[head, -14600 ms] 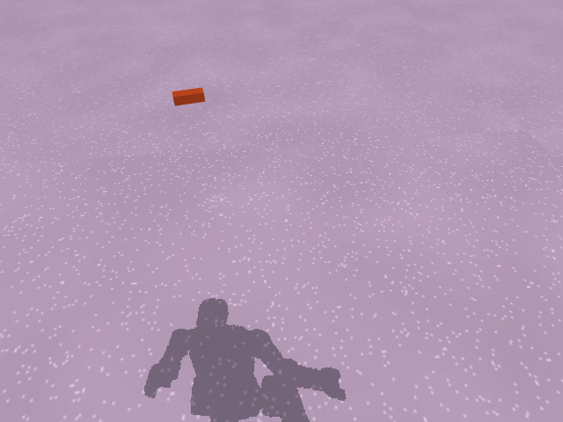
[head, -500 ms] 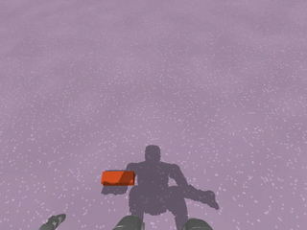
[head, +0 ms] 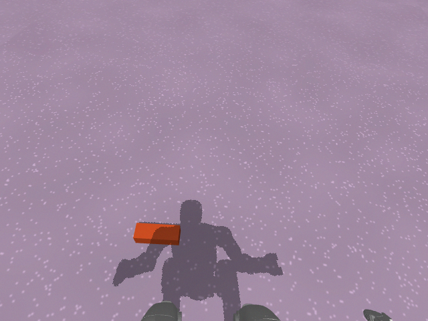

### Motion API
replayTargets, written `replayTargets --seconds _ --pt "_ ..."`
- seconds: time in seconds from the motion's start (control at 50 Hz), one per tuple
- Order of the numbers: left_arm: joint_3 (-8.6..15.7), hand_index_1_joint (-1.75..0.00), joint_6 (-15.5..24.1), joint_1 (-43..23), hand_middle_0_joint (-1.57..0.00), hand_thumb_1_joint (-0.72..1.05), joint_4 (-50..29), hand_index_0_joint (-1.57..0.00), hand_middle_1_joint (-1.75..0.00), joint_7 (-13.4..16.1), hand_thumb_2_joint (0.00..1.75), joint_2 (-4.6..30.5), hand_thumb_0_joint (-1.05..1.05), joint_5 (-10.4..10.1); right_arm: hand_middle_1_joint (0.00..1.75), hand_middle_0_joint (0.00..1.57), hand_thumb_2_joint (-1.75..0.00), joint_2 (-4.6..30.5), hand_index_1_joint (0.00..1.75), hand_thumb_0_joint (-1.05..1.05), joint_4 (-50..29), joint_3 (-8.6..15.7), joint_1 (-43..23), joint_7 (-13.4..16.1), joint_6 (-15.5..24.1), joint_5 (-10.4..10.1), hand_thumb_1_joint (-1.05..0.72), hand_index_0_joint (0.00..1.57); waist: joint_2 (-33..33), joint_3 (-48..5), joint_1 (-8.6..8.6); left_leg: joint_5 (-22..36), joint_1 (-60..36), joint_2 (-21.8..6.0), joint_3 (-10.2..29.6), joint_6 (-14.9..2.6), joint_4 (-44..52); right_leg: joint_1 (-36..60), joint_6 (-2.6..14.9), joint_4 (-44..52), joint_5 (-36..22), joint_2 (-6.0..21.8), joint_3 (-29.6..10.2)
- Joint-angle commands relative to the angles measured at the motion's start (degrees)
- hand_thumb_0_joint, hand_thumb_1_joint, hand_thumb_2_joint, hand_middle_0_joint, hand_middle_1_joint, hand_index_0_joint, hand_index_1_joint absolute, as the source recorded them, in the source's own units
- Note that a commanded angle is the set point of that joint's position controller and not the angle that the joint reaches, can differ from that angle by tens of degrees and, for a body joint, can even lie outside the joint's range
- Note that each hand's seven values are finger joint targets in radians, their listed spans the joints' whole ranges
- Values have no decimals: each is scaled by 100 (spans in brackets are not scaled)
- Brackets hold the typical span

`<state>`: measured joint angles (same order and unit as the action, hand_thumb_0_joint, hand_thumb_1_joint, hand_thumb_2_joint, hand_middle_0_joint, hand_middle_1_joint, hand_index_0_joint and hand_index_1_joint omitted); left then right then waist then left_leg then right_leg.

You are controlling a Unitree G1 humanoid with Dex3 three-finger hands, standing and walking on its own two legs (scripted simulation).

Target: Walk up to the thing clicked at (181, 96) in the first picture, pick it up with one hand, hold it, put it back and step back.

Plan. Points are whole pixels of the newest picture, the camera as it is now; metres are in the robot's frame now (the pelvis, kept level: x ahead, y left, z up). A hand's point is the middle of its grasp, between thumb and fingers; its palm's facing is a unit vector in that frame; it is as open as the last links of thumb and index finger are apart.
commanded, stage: walk up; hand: left
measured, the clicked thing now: (157, 234) +0.52 +0.25 -0.71
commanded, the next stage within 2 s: none
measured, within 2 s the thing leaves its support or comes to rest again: neither
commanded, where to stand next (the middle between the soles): +0.13 +0.01 m, yaw +1 degrees
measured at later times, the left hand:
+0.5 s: hand out of the picture +0.05 +0.27 -0.12, palm faces +0.03 -0.89 -0.46, open 7.4 cm
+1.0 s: hand out of the picture +0.04 +0.29 -0.14, palm faces +0.02 -0.91 -0.42, open 7.3 cm
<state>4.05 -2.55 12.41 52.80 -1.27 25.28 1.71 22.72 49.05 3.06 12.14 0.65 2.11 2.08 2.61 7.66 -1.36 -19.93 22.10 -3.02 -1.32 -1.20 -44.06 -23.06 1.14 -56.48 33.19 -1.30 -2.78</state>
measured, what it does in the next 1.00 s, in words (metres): steps on the spot: right foot, then left foot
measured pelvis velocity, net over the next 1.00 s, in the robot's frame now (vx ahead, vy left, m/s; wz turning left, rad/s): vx -0.01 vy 0.01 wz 0.05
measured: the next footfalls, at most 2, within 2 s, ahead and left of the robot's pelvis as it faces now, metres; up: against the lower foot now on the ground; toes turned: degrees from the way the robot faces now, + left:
right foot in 0.08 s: +0.03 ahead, -0.14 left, +0.00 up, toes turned -3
left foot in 0.50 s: +0.15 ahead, +0.10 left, +0.00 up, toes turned +1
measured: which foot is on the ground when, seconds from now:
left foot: down 0.00-0.12, up 0.14-0.48, down 0.50-0.76, up 0.78-0.94, down 0.96-1.00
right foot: up 0.00-0.06, down 0.08-0.98, up 1.00-1.00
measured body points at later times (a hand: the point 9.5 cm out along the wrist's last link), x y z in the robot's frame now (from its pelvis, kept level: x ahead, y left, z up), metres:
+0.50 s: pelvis +0.03 -0.02 +0.01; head +0.08 -0.04 +0.45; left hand +0.05 +0.31 -0.09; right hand +0.13 -0.32 -0.13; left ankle +0.11 +0.10 -0.71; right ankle +0.00 -0.14 -0.71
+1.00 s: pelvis -0.01 +0.01 +0.00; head +0.02 +0.00 +0.45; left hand +0.04 +0.34 -0.11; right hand +0.08 -0.32 -0.11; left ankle +0.01 +0.13 -0.71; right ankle +0.02 -0.13 -0.70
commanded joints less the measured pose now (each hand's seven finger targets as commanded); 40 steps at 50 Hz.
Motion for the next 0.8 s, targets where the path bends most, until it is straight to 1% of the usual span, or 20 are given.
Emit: replayTargets --seconds 0.0,0.02,0.06,0.08,0.1,0.12,0.16,0.28,0.32,0.42,0.46,0.48,0.5,0.52,0.58,0.66,0.7,0.74,0.76,0.78 --pt "429 -30 266 15 -20 90 -529 -20 -30 -104 90 1158 0 106 30 20 -90 2091 30 0 -258 614 641 76 146 27 -90 20 -1432 -601 359 -1847 -1387 -1594 2550 -1453 2113 -879 108 805 366 289 109" --pt "451 -30 329 225 -20 90 -462 -20 -30 -123 90 1136 0 84 30 20 -90 2042 30 0 -325 597 533 32 129 23 -90 20 -1529 -579 273 -1722 -1086 -1462 2265 -1362 2064 -430 153 1204 237 263 245" --pt "499 -30 476 1353 -20 90 -123 -20 -30 -90 90 1027 0 53 30 20 -90 1744 30 0 -520 470 -121 -76 27 19 -90 20 -1287 -679 -432 -1628 274 -738 1022 -837 1172 1526 233 2639 -560 30 678" --pt "633 -30 544 1890 -20 90 34 -20 -30 -14 90 1466 0 123 30 20 -90 1176 30 0 -690 316 -388 -91 -37 -28 -90 20 176 -315 -736 -1961 2107 58 250 -292 -627 2393 415 3563 758 718 -1210" --pt "703 -30 584 1726 -20 90 -156 -20 -30 11 90 2051 0 141 30 20 -90 1067 30 0 -928 288 -916 -33 -26 -54 -90 20 831 277 -786 -1502 3039 636 301 -40 -1771 1601 1018 4821 2552 2223 -4051" --pt "660 -30 628 1171 -20 90 -421 -20 -30 47 90 2029 0 109 30 20 -90 1431 30 0 -791 343 -882 18 27 -94 -90 20 -193 752 -591 -1069 3019 319 1260 -39 -1944 1333 1206 4785 2112 2575 -4229" --pt "550 -30 712 909 -20 90 -433 -20 -30 107 90 1634 0 -11 30 20 -90 1429 30 0 -374 348 -49 -42 133 -217 -90 20 -572 494 -162 -382 2641 237 1188 -102 -1703 1855 818 4174 -133 2003 -2510" --pt "274 -30 819 534 -20 90 -531 -20 -30 260 90 1122 0 -87 30 20 -90 950 30 0 -164 292 458 -104 -177 -210 -90 20 242 41 162 382 558 357 932 65 -756 1067 324 3292 -5646 1535 -128" --pt "253 -30 748 462 -20 90 -603 -20 -30 319 90 1113 0 -141 30 20 -90 916 30 0 -231 259 342 -98 -241 -239 -90 20 597 -159 72 621 322 434 587 25 -513 1251 286 2997 -6501 1483 73" --pt "232 -30 534 368 -20 90 -648 -20 -30 416 90 1260 0 -217 30 20 -90 1006 30 0 -372 252 -74 -88 -283 -181 -90 20 873 -651 -16 625 -135 309 101 -140 706 1668 627 2141 -6131 1558 -32" --pt "154 -30 511 413 -20 90 -647 -20 -30 442 90 1186 0 -286 30 20 -90 1266 30 0 -267 352 174 -77 -227 -91 -90 20 296 -1020 215 2365 -1165 247 332 -401 1489 1280 369 1231 -5599 1257 154" --pt "99 -30 520 540 -20 90 -708 -20 -30 450 90 974 0 -328 30 20 -90 1619 30 0 -316 465 321 -59 -200 -34 -90 20 -655 -1407 279 3987 -1881 -529 1373 -840 1431 659 60 83 -4370 699 411" --pt "62 -30 464 874 -20 90 -662 -20 -30 471 90 734 0 -427 30 20 -90 1754 30 0 -440 479 191 -56 -160 -100 -90 20 -1299 -1840 184 4835 -2346 -1478 2662 -1726 1385 6 -143 -689 -1354 27 479" --pt "100 -30 378 555 -20 90 -539 -20 -30 494 90 857 0 -360 30 20 -90 1585 30 0 -388 462 280 -67 -175 -228 -90 20 -1022 -1860 322 4284 -1743 -1668 2759 -1928 1616 312 -35 -909 588 108 38" --pt "114 -30 364 474 -20 90 -378 -20 -30 459 90 912 0 -313 30 20 -90 1341 30 0 -488 359 -395 -26 -292 -123 -90 20 -884 -1068 125 1555 -622 -1094 1850 -1309 1853 237 84 -128 226 358 2" --pt "172 -30 461 803 -20 90 -86 -20 -30 448 90 814 0 -187 30 20 -90 1330 30 0 -573 349 -693 -141 -433 -45 -90 20 -1132 -958 46 1031 -242 -753 1672 -995 1588 887 -15 1681 -1011 50 566" --pt "247 -30 521 799 -20 90 -83 -20 -30 463 90 1018 0 -51 30 20 -90 1176 30 0 -554 309 -686 -171 -488 -152 -90 20 -874 -971 -53 624 501 -666 1656 -613 1291 1490 196 2251 -1239 213 84" --pt "449 -30 520 271 -20 90 -299 -20 -30 472 90 1902 0 50 30 20 -90 1027 30 0 -613 337 -1101 -104 -508 -149 -90 20 1192 -452 -234 -1214 926 605 729 19 -1401 60 1488 3918 -894 2698 -3115" --pt "438 -30 589 -215 -20 90 -536 -20 -30 504 90 1875 0 66 30 20 -90 1198 30 0 -574 402 -979 -84 -525 -114 -90 20 867 -257 -32 -1140 886 384 1293 86 -2151 -54 1768 3714 -2016 2899 -3202" --pt "353 -30 600 -323 -20 90 -558 -20 -30 516 90 1493 0 -22 30 20 -90 1188 30 0 -416 395 -745 -89 -491 -197 -90 20 101 -211 89 -992 899 597 1308 70 -2389 94 1622 3230 -3252 2421 -2207"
